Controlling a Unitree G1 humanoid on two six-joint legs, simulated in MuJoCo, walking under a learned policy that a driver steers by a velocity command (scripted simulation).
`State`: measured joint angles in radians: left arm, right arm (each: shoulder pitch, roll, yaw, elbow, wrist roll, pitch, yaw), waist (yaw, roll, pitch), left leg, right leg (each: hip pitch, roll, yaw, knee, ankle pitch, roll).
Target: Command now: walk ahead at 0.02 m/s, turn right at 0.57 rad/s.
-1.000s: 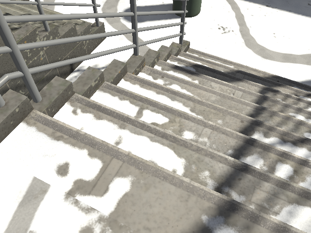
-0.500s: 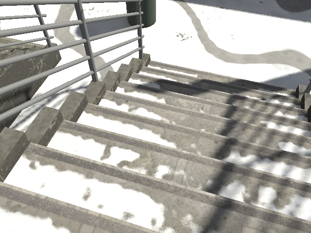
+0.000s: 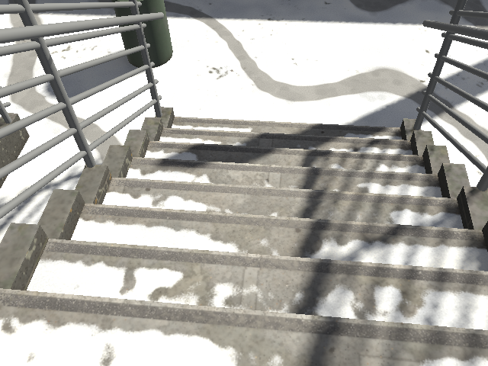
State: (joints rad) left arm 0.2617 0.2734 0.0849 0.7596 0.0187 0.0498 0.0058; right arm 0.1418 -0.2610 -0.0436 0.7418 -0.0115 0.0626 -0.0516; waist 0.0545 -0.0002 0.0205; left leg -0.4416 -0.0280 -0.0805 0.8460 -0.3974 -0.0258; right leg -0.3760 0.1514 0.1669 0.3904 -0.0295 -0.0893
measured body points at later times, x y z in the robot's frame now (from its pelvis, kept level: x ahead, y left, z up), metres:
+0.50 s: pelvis +0.00 +0.04 +0.01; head +0.01 +0.05 +0.46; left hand +0.18 +0.26 -0.12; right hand +0.01 -0.24 -0.10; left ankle +0.00 +0.13 -0.74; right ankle -0.06 -0.08 -0.70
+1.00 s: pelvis +0.16 +0.01 -0.02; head +0.19 +0.01 +0.43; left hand +0.21 +0.28 -0.16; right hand +0.27 -0.28 -0.11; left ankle +0.25 +0.06 -0.74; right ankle -0.04 -0.06 -0.72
